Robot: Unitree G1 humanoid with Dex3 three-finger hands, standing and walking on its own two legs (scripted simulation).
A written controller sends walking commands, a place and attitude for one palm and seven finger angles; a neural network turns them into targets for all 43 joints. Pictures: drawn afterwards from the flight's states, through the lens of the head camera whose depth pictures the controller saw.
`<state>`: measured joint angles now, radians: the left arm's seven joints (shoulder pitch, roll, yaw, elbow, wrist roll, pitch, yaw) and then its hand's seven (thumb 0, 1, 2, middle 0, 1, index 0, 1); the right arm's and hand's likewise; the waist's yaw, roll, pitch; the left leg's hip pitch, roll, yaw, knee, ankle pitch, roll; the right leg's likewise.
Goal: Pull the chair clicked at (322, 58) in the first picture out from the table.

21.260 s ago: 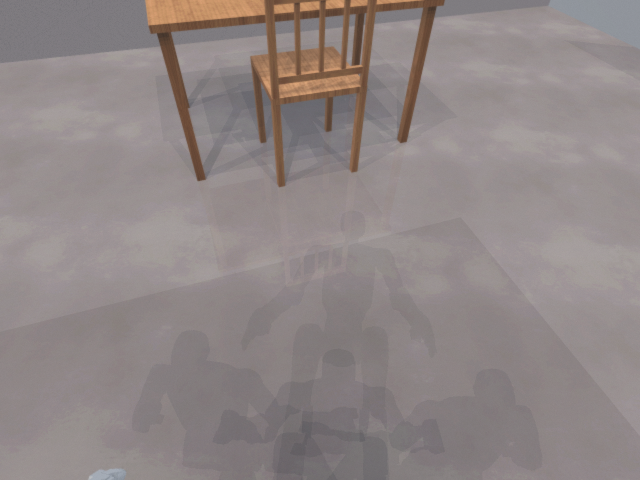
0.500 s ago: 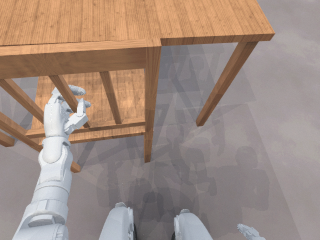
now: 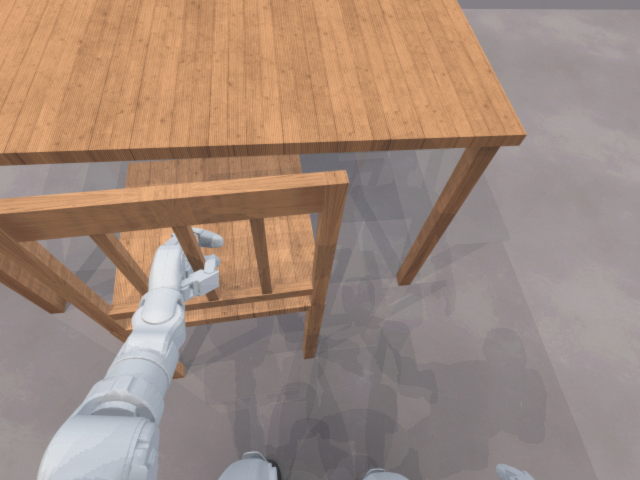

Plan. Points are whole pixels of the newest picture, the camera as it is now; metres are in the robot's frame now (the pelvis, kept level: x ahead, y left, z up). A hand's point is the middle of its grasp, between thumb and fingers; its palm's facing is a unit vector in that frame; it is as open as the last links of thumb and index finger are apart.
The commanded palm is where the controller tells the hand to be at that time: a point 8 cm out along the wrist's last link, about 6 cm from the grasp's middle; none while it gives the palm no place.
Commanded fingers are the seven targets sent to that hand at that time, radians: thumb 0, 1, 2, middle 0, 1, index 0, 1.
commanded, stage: step backward, pulling the chair out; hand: left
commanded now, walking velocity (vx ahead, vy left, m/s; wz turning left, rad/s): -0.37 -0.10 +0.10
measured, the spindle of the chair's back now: (199, 265) +0.42 +0.17 -0.08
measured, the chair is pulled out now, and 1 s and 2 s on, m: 0.06 0.20 0.28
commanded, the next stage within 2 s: none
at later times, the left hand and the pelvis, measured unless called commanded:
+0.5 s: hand (239, 343) +0.29 +0.10 -0.06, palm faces +0.04 -0.99 -0.14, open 5.0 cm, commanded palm +0.29 +0.16 -0.05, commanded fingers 0.00 0.90 0.90 -0.50 -1.45 -0.50 -1.45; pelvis -0.07 -0.02 +0.01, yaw +1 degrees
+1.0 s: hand (234, 364) +0.26 +0.10 -0.06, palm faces +0.05 -0.98 -0.17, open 5.1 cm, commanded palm +0.27 +0.16 -0.05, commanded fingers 0.00 0.90 0.90 -0.50 -1.45 -0.50 -1.45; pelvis -0.09 -0.03 +0.00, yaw +2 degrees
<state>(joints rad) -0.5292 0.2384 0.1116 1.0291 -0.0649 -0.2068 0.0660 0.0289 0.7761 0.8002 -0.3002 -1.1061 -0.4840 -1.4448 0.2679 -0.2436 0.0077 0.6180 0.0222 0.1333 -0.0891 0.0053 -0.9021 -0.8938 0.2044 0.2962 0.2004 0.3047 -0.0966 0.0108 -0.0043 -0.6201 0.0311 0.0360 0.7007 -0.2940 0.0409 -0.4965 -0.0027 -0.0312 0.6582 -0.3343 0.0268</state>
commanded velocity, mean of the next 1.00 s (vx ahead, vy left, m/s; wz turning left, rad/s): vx -0.38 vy -0.01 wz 0.11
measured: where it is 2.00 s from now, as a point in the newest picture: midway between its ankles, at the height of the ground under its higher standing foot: outside the picture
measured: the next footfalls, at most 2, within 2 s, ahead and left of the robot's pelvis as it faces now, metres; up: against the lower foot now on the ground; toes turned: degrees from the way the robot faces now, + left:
left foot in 1.00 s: -0.04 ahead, +0.09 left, +0.00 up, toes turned +1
left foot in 1.92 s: -0.18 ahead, +0.09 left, +0.00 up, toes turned +3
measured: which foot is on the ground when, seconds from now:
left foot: down 0.00-0.88, up 0.90-0.98, down 1.00-1.00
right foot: down 0.00-1.00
